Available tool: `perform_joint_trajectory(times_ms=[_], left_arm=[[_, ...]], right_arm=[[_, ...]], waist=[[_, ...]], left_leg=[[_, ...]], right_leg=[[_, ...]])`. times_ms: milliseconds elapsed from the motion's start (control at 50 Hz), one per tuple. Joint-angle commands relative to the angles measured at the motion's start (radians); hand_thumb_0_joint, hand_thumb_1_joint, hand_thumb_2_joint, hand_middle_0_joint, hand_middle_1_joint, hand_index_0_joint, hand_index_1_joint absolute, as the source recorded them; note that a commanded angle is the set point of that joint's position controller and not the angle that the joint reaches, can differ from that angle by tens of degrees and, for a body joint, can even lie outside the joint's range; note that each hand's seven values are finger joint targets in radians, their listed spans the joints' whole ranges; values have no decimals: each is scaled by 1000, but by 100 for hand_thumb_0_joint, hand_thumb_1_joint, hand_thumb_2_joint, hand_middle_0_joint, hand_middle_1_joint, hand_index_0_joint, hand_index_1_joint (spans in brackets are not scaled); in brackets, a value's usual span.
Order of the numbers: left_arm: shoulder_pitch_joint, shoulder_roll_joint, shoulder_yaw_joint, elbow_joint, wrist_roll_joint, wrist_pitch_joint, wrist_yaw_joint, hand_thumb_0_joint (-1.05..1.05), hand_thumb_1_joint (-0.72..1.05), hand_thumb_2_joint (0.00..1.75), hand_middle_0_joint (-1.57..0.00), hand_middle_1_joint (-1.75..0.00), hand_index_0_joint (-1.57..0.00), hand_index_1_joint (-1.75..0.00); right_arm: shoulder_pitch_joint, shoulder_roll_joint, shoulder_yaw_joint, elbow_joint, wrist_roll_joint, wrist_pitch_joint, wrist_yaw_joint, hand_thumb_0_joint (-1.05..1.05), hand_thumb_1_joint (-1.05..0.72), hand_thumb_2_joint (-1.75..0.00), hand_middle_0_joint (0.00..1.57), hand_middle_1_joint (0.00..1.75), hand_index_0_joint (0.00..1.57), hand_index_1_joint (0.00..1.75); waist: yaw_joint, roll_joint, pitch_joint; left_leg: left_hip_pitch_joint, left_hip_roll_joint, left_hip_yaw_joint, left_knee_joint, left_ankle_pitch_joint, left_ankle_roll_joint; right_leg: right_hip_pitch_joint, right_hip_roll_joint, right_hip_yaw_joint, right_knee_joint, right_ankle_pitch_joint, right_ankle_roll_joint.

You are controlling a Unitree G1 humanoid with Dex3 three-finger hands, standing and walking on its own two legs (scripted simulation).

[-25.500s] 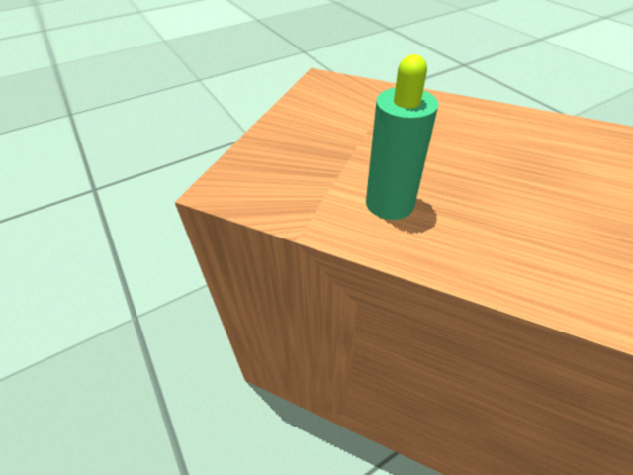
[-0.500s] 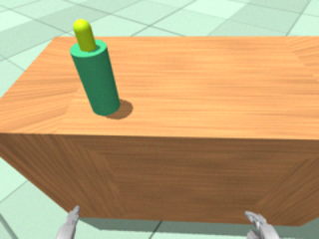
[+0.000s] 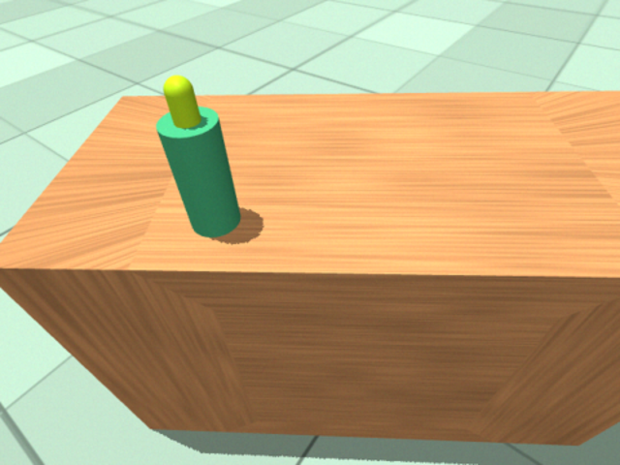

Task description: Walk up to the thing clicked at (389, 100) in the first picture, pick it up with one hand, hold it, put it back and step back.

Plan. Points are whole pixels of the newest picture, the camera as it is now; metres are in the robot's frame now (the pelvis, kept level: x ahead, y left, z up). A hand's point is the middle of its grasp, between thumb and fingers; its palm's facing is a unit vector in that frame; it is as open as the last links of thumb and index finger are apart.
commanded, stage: home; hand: left
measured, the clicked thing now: (198, 159) +0.51 +0.18 +0.15
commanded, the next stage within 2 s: stand in 1.08 s
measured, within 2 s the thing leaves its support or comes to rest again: neither
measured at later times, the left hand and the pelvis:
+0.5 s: hand out of the picture +0.07 +0.26 -0.15, palm faces -0.03 -0.93 -0.36, open 17.5 cm; pelvis +0.01 +0.01 +0.01, yaw +0 degrees
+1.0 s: hand out of the picture +0.10 +0.25 -0.14, palm faces -0.02 -0.93 -0.37, open 17.6 cm; pelvis +0.02 +0.00 +0.01, yaw +0 degrees
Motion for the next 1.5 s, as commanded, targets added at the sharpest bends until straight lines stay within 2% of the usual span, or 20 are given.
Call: perform_joint_trajectory(times_ms=[0,20,80,120,160,240,320,400,500,580,640,820,980,1040,1160,1200,1220,1240,1380,1480], left_arm=[[-61,222,53,-34,1,-21,12,0,-56,5,-5,-5,-5,-5],[-61,226,54,-28,1,-20,12,0,-56,5,-5,-5,-5,-5],[-63,215,55,-14,0,-18,10,0,-57,4,-5,-5,-5,-5],[-63,212,57,-5,1,-19,10,0,-57,4,-5,-5,-5,-5],[-66,213,58,1,1,-17,9,0,-58,4,-5,-5,-5,-5],[-74,206,57,8,0,-17,8,0,-58,4,-5,-5,-5,-5],[-89,206,56,11,-1,-21,10,0,-59,3,-5,-4,-4,-5],[-84,201,56,19,-3,-12,8,0,-60,3,-4,-4,-4,-4],[-94,205,59,25,-1,-13,7,0,-60,3,-4,-4,-4,-4],[-98,199,61,27,-3,-10,7,0,-61,2,-4,-4,-4,-4],[-105,202,63,23,-5,-14,7,0,-61,2,-4,-4,-4,-4],[-119,202,69,23,-4,-8,6,0,-61,2,-4,-4,-4,-4],[-121,205,73,23,-5,-8,3,0,-61,2,-4,-4,-4,-4],[-124,202,72,20,-3,-10,5,0,-61,0,-4,-4,-4,-4],[-124,208,75,13,-4,-9,4,0,-61,0,-4,-4,-4,-4],[-117,205,72,16,-6,-10,4,0,-45,16,-20,-20,-20,-20],[-120,206,73,17,-5,-10,5,0,-37,24,-20,-28,-20,-28],[-113,198,71,17,-5,-10,4,0,-29,32,-20,-30,-20,-30],[-116,203,74,14,-5,-10,2,0,27,88,-20,-30,-20,-30],[-109,206,74,11,-7,-10,3,0,67,90,-20,-30,-20,-30]], right_arm=[[-57,-211,-41,-46,3,-31,-18,0,-90,-90,20,30,20,30],[-58,-209,-41,-41,4,-30,-18,0,-90,-90,20,30,20,30],[-60,-212,-41,-30,3,-30,-18,0,-89,-90,20,30,20,30],[-66,-212,-42,-28,5,-31,-19,0,-90,-90,20,30,20,30],[-67,-209,-41,-25,6,-29,-19,0,-90,-90,20,30,20,30],[-76,-207,-37,-21,8,-31,-20,0,-90,-90,20,30,20,30],[-85,-211,-38,-16,11,-35,-23,0,-90,-90,20,30,20,30],[-98,-218,-35,-11,13,-34,-25,0,-90,-90,20,30,20,30],[-101,-212,-32,-8,15,-35,-26,0,-90,-90,20,30,20,30],[-105,-226,-35,-3,15,-32,-27,0,-90,-90,20,30,20,30],[-108,-223,-33,-5,15,-35,-27,0,-90,-90,20,30,20,30],[-117,-222,-30,-2,16,-35,-30,0,-90,-90,20,30,20,30],[-117,-218,-30,1,14,-33,-26,0,-90,-90,20,30,20,30],[-125,-221,-32,-4,15,-33,-27,0,-90,-90,20,30,20,30],[-117,-221,-32,-2,14,-33,-27,0,-90,-90,20,30,20,30],[-116,-219,-30,0,15,-32,-26,0,-90,-90,20,30,20,30],[-118,-217,-30,2,16,-31,-26,0,-90,-90,20,30,20,30],[-110,-222,-29,2,15,-31,-26,0,-90,-90,20,30,20,30],[-109,-220,-30,1,13,-30,-24,0,-90,-90,20,30,20,30],[-107,-222,-30,0,16,-35,-28,0,-90,-90,20,30,20,30]], waist=[[4,-11,0],[8,-25,9],[7,2,18],[7,-5,0],[6,-2,18],[6,-2,3],[1,-18,-29],[5,19,-19],[1,-15,-40],[1,-1,-32],[1,-17,-73],[1,-14,-68],[-2,-18,-29],[0,-37,-46],[-2,-20,-65],[-1,-25,-53],[-3,-33,-51],[-3,-13,-41],[-2,-20,-38],[-1,-6,-74]], left_leg=[[-22,73,-97,-155,-76,52],[-18,68,-92,-153,-79,51],[-28,77,-102,-180,-112,50],[-18,82,-101,-176,-89,53],[-21,77,-97,-182,-111,51],[-4,82,-95,-187,-70,49],[36,90,-85,-167,67,50],[25,91,-87,-199,12,48],[60,93,-79,-194,87,44],[63,92,-75,-195,67,43],[90,100,-68,-178,190,44],[95,105,-65,-193,190,38],[73,97,-66,-213,92,38],[88,102,-68,-200,143,39],[103,105,-62,-194,158,37],[97,103,-63,-198,155,37],[105,104,-63,-195,155,38],[93,98,-56,-199,114,38],[86,101,-59,-200,116,41],[125,109,-54,-191,221,36]], right_leg=[[0,-68,88,-165,-89,-63],[-11,-72,94,-179,-121,-65],[-9,-62,83,-177,-109,-57],[17,-67,84,-176,-71,-57],[-1,-65,84,-188,-101,-55],[17,-67,79,-184,-52,-53],[56,-79,79,-176,78,-54],[59,-71,66,-180,52,-51],[75,-77,63,-182,105,-50],[72,-77,64,-194,90,-46],[117,-88,66,-179,210,-46],[126,-87,56,-187,200,-45],[102,-82,58,-213,110,-47],[112,-85,55,-205,152,-47],[118,-87,58,-204,174,-50],[112,-84,55,-210,170,-47],[109,-86,60,-212,167,-48],[99,-85,62,-221,142,-44],[103,-84,63,-219,123,-48],[124,-87,56,-197,233,-50]])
